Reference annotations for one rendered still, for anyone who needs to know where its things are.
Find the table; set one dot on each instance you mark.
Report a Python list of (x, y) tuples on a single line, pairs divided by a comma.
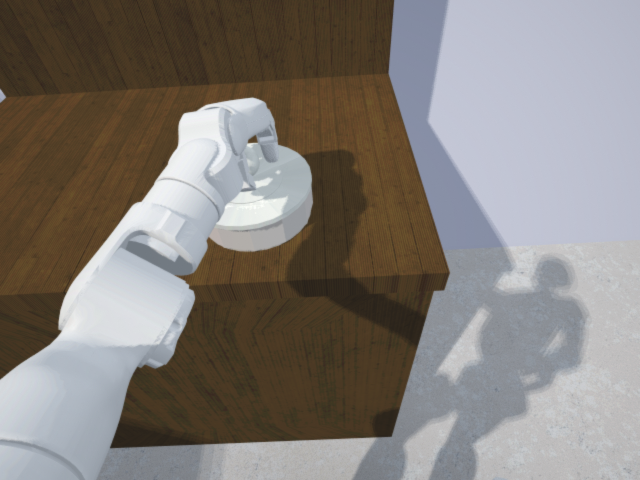
[(313, 339)]

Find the pot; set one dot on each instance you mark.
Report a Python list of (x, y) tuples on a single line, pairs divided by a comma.
[(268, 236)]

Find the left robot upper arm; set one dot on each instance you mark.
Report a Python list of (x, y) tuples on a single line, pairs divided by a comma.
[(60, 408)]

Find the knob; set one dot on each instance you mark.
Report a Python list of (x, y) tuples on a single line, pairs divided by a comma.
[(252, 159)]

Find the robot left forearm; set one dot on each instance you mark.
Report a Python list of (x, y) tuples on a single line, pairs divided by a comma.
[(171, 225)]

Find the lid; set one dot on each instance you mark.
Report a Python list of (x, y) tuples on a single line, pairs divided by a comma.
[(281, 188)]

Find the robot left hand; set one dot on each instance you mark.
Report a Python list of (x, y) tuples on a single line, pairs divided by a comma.
[(260, 122)]

